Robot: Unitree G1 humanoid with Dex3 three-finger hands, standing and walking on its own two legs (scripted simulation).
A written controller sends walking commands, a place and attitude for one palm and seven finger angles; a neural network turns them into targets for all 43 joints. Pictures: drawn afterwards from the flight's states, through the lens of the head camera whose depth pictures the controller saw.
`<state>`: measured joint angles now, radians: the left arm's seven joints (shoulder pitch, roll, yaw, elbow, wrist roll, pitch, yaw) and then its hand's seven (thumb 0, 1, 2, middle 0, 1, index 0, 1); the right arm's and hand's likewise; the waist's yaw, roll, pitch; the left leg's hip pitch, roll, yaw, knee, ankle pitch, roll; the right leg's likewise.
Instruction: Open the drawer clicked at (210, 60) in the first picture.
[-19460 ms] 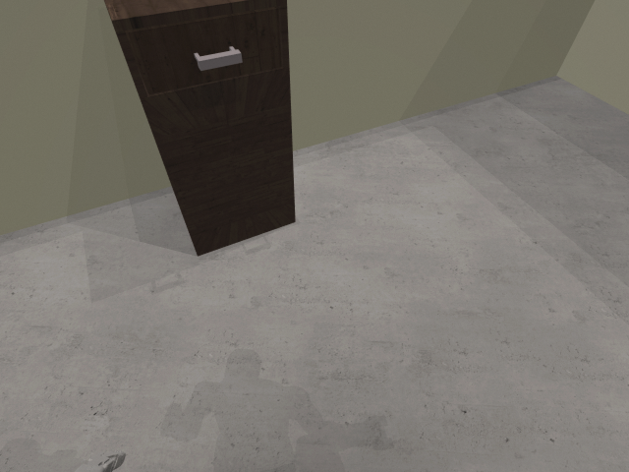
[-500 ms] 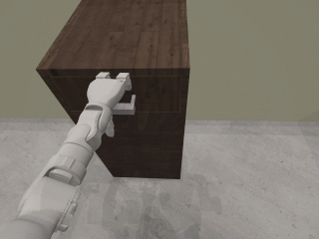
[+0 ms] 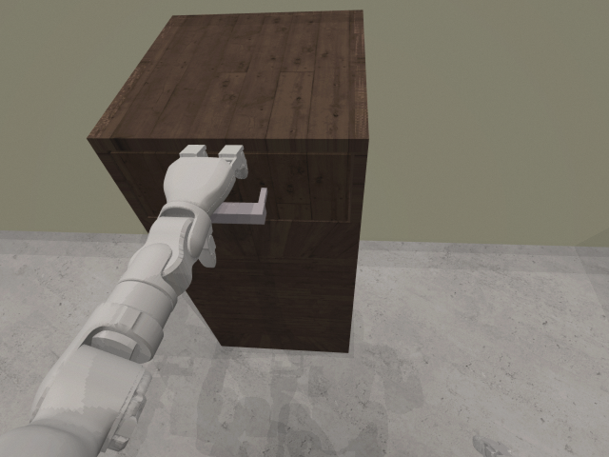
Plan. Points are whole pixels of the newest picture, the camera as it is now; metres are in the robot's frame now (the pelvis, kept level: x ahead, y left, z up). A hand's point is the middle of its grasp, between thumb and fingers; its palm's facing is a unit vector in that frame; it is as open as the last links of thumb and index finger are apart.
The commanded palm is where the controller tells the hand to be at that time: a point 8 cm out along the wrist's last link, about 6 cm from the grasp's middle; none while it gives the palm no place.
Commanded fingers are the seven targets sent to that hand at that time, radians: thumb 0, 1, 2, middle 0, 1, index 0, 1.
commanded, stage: move the hooked fingers above the handle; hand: left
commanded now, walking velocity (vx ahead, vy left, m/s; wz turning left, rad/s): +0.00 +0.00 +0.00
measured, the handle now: (233, 203) +0.50 +0.15 +0.02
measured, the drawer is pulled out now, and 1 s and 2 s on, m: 0.00 0.00 0.00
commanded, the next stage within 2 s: none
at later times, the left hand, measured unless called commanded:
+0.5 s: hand (207, 206) +0.44 +0.17 +0.07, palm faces -0.03 -0.01 -1.00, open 13.8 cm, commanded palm +0.42 +0.16 +0.14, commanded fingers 0.00 -0.50 0.30 -0.30 -1.20 -0.30 -1.20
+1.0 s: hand (217, 212) +0.43 +0.15 +0.07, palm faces -0.05 -0.03 -1.00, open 13.8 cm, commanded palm +0.42 +0.16 +0.14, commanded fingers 0.00 -0.50 0.30 -0.30 -1.20 -0.30 -1.20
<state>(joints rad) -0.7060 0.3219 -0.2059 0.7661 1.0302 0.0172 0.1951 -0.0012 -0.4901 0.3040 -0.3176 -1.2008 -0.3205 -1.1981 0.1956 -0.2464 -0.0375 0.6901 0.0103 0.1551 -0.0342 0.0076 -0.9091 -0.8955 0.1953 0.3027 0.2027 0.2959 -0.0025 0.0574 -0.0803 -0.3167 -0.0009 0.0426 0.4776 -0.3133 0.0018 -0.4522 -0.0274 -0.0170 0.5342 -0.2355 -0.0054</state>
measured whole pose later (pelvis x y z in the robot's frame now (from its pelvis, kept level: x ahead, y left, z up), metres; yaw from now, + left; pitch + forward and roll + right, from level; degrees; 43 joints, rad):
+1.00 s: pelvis +0.00 +0.00 +0.00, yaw +1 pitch +9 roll +1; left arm -0.69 0.32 -0.24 0.73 1.01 0.02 0.13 0.00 -0.49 0.30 -0.32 -1.20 -0.32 -1.20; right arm 0.22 -0.25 -0.04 0.68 0.01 0.16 -0.04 0.01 -0.91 -0.90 0.20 0.30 0.20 0.30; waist 0.00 0.06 -0.08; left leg -0.31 0.00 0.03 0.48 -0.31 0.00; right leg -0.44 -0.03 -0.03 0.53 -0.24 -0.01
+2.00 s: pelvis +0.00 +0.00 +0.00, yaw +0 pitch +9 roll +1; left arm -0.67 0.31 -0.21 0.72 1.04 -0.02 0.21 0.00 -0.49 0.30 -0.32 -1.20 -0.32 -1.20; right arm 0.20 -0.24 -0.04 0.69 0.00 0.16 -0.03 0.01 -0.91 -0.90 0.20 0.30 0.20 0.30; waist 0.00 0.05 -0.08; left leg -0.32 0.00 0.05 0.49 -0.32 0.01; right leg -0.46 -0.03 -0.01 0.54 -0.24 0.00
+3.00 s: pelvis +0.00 +0.00 +0.00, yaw +0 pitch +10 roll +1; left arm -0.78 0.34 -0.20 0.85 1.01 0.11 0.16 0.00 -0.49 0.30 -0.31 -1.20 -0.32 -1.20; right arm 0.21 -0.24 -0.03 0.70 0.01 0.16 -0.04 0.01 -0.91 -0.90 0.20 0.30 0.20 0.30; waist -0.02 0.07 -0.09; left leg -0.33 0.00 0.05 0.47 -0.31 0.00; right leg -0.47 -0.02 -0.01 0.52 -0.23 0.00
